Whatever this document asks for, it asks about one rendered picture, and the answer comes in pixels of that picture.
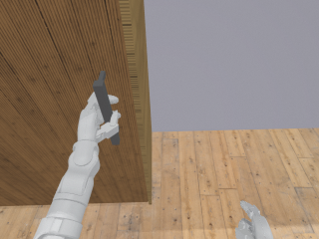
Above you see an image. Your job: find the wardrobe door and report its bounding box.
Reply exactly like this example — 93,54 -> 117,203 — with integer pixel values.
0,0 -> 149,206

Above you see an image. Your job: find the handle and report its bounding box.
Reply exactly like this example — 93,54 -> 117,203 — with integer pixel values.
93,71 -> 121,145

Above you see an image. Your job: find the robot left hand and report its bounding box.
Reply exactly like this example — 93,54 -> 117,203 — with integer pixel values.
77,92 -> 121,144

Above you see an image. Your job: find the left robot forearm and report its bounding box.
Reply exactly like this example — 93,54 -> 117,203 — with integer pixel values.
33,139 -> 101,239

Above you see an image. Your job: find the robot right hand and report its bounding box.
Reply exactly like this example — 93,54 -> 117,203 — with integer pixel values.
235,200 -> 274,239

